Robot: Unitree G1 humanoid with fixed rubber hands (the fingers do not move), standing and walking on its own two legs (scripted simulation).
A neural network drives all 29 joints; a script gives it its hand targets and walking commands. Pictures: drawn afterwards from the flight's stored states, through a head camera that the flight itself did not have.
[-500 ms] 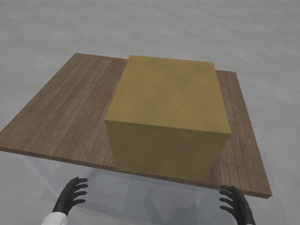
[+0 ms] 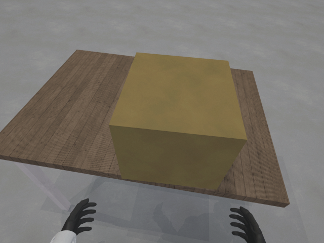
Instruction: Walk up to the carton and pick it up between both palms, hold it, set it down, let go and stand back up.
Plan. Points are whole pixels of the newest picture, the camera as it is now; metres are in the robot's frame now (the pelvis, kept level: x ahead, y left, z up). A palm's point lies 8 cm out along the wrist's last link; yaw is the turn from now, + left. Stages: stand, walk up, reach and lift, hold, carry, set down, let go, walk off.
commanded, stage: let go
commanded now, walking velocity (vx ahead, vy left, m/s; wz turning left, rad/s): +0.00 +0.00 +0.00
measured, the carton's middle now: (175, 119) +0.47 -0.02 +0.02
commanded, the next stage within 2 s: stand in 0.32 s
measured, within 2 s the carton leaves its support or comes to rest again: neither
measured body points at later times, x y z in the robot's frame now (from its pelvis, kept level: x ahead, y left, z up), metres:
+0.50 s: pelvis +0.00 +0.00 -0.01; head +0.01 +0.01 +0.44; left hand +0.13 +0.26 -0.11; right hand +0.12 -0.25 -0.12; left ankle -0.01 +0.12 -0.75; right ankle -0.01 -0.10 -0.75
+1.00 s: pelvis -0.02 +0.01 +0.00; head -0.01 +0.02 +0.45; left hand +0.02 +0.26 -0.15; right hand +0.02 -0.24 -0.15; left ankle -0.01 +0.12 -0.75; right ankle -0.01 -0.10 -0.75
